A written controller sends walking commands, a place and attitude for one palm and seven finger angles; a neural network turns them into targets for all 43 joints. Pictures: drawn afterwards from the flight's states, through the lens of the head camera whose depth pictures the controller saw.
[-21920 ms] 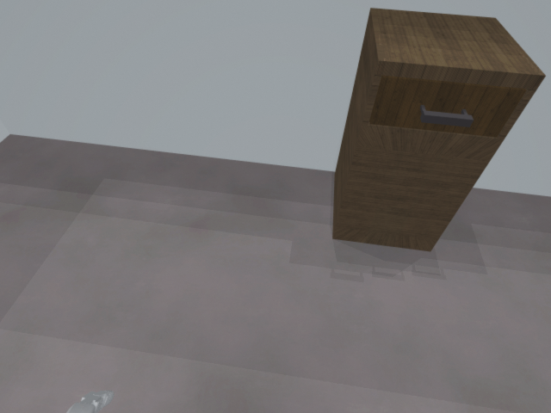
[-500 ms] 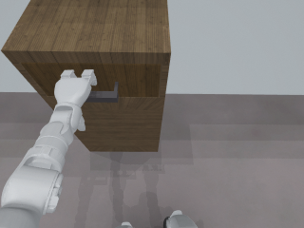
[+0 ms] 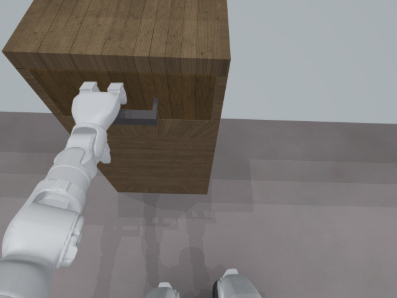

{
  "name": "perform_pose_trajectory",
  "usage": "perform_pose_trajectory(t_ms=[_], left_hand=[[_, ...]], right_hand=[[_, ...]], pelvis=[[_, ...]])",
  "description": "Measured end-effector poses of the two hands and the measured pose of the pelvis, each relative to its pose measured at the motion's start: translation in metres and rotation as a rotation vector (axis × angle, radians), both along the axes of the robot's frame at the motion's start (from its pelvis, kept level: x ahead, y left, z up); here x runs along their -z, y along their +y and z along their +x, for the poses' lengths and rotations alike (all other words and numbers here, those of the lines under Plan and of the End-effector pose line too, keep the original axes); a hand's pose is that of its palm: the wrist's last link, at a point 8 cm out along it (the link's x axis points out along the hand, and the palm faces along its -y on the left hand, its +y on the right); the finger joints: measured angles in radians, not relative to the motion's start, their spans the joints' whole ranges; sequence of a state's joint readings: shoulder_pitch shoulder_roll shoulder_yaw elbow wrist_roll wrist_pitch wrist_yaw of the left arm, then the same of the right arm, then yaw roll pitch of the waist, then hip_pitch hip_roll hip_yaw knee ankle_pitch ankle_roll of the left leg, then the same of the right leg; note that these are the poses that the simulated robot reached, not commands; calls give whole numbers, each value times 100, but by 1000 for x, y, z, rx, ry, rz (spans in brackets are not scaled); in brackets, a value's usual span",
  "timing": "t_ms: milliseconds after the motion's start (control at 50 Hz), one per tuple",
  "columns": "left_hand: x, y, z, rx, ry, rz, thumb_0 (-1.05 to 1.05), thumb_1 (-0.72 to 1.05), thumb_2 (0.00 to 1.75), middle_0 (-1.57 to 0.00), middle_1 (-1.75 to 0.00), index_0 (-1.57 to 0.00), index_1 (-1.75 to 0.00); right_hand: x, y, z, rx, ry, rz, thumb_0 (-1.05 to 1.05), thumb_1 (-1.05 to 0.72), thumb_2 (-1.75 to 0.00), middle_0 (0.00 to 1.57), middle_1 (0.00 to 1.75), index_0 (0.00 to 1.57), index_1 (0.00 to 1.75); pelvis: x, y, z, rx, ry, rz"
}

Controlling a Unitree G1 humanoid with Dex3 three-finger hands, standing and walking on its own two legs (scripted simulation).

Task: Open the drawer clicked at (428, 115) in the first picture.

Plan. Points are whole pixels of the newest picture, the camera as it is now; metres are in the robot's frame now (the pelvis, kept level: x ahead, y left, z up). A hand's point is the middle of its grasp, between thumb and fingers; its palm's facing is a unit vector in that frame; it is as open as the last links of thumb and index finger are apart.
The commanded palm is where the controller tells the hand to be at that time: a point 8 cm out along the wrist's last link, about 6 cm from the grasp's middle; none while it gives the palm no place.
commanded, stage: lower the fingers behind the handle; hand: left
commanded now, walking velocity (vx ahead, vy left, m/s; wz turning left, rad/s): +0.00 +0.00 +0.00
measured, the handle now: (128, 109) +0.53 +0.15 +0.00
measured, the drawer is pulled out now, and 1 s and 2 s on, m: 0.00 0.00 0.04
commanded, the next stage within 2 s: close the thumb around the handle in 0.64 s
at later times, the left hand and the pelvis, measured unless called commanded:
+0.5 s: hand (107, 133) +0.48 +0.20 -0.02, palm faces -0.06 -0.01 -1.00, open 13.9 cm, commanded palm +0.46 +0.17 +0.03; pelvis -0.02 +0.01 -0.02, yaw +0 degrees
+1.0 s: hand (107, 133) +0.47 +0.20 -0.02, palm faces -0.09 -0.03 -1.00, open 11.9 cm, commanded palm +0.46 +0.17 +0.03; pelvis +0.00 +0.00 -0.01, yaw +0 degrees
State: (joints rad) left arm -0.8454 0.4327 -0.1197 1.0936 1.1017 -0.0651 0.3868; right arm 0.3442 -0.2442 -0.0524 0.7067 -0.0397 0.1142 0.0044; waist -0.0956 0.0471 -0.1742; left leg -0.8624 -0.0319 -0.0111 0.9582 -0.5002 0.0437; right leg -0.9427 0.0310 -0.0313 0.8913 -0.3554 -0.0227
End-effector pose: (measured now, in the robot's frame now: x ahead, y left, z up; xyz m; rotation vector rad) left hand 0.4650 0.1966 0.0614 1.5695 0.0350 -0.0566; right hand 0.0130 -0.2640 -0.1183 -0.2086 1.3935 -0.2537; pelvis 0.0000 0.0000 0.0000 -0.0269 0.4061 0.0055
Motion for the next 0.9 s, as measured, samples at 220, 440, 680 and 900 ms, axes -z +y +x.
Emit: perform_pose_trajectory(t_ms=[220, 440, 680, 900], left_hand=[[9, 0, 0, -30, -8, 15, 1, -49, 30, -23, -128, -32, -120], [28, 4, -7, 8, 23, -15, 1, -49, 30, -24, -121, -31, -120], [29, 1, -6, -31, -2, -5, 0, -49, 30, -27, -120, -32, -120], [25, 2, -6, -27, 44, -22, 1, -39, 34, -25, -117, -33, -121]], right_hand=[[7, 1, -8, -3, -14, -5, 0, -91, -90, 20, 30, 20, 30], [12, 2, -30, 11, 19, -26, 0, -91, -90, 20, 30, 20, 30], [14, 9, -24, 6, 48, 11, 0, -91, -90, 20, 30, 20, 30], [8, 3, 0, -7, -4, 1, 0, -91, -90, 20, 30, 20, 30]], pelvis=[[10, 1, -14, 0, 17, -1], [18, 5, -18, 1, 35, -9], [15, 5, -10, -10, 33, -16], [7, 0, -1, -2, 18, -8]])
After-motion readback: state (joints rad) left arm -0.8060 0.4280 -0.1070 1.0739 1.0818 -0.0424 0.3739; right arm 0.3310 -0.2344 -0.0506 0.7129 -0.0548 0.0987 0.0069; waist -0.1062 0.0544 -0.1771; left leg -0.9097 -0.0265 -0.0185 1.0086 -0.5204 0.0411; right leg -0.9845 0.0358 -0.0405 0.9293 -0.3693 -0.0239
